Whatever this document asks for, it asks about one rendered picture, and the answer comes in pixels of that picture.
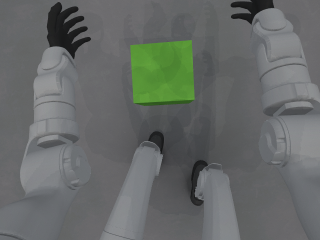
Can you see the robot right hand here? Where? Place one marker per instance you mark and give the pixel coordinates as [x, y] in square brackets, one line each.
[255, 6]

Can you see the robot thigh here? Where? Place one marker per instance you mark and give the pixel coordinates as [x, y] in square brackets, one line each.
[128, 216]
[219, 220]

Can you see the carton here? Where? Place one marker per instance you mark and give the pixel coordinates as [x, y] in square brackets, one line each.
[162, 73]

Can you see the robot right upper arm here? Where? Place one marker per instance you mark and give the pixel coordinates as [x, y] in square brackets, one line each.
[292, 144]

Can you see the robot left upper arm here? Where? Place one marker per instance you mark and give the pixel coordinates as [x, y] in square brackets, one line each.
[51, 178]

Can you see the robot left hand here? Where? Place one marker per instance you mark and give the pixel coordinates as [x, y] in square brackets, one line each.
[58, 35]

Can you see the left robot forearm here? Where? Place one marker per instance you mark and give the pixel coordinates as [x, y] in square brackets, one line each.
[54, 102]

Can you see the robot right thigh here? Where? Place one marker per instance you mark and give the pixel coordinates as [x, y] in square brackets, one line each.
[219, 220]

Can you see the right robot forearm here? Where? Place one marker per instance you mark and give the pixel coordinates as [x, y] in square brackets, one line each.
[282, 67]

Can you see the robot left thigh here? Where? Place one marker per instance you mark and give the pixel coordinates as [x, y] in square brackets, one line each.
[128, 216]

